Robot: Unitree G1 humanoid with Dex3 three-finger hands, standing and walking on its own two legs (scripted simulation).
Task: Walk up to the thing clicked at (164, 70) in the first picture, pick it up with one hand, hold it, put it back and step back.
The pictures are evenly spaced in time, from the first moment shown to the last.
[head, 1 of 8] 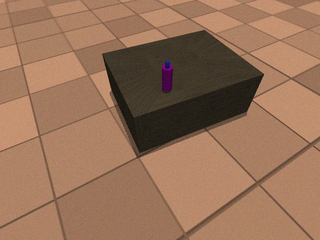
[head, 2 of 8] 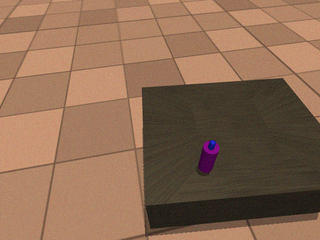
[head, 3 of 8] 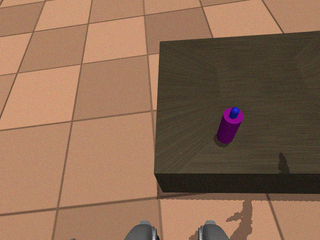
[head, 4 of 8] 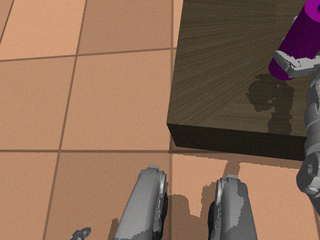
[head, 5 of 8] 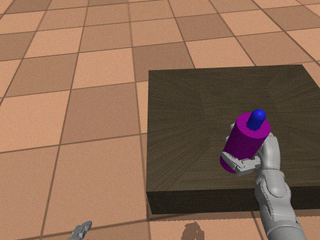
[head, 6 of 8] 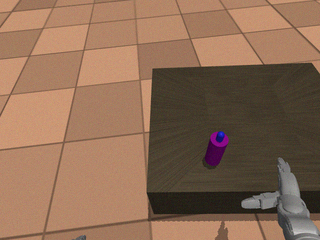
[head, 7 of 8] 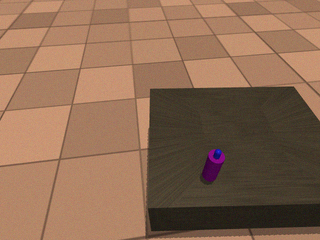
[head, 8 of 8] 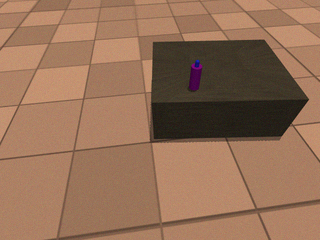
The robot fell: no
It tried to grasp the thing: yes
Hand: right
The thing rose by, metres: 0.33
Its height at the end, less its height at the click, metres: +0.00
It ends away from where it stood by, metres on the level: 0.01
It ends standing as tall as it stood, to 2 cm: yes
